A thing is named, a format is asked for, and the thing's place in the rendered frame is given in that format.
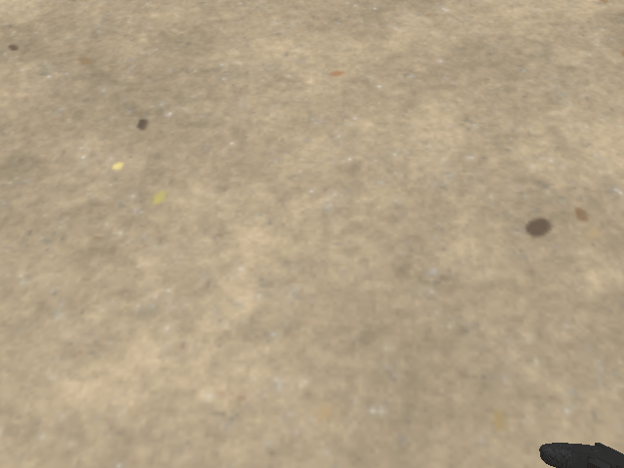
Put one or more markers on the right robot hand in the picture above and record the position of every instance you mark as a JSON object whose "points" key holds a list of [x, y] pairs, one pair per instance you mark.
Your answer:
{"points": [[565, 455]]}

